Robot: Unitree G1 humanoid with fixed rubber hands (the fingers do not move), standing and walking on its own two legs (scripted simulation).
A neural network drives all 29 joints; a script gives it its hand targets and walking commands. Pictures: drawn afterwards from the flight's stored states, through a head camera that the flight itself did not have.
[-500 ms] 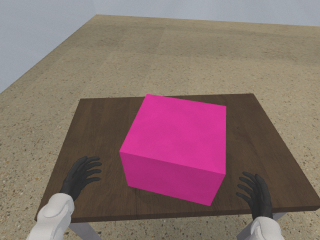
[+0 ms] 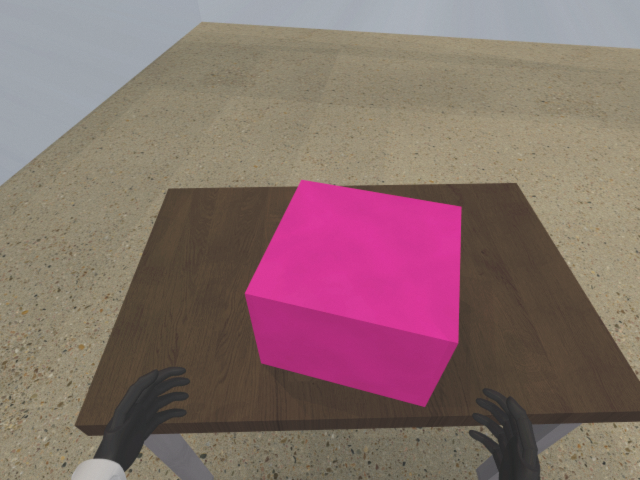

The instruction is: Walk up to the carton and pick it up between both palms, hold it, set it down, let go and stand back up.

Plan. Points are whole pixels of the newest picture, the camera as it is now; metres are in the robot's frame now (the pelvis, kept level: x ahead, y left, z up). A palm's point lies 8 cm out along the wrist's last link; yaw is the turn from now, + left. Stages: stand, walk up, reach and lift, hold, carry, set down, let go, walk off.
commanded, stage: set down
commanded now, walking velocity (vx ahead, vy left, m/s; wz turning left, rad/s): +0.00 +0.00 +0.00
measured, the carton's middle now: (359, 286) +0.43 -0.02 -0.04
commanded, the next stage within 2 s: let go in 1.06 s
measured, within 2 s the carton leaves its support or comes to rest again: neither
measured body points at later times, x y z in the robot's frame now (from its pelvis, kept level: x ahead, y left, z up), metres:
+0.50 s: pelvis +0.00 +0.00 +0.00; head +0.00 +0.00 +0.45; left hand +0.17 +0.25 -0.04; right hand +0.17 -0.19 -0.06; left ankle -0.01 +0.10 -0.74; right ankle +0.00 -0.14 -0.74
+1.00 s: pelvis +0.01 -0.02 +0.01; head +0.02 -0.02 +0.46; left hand +0.17 +0.22 -0.07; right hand +0.17 -0.23 -0.08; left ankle -0.01 +0.10 -0.74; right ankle +0.00 -0.14 -0.74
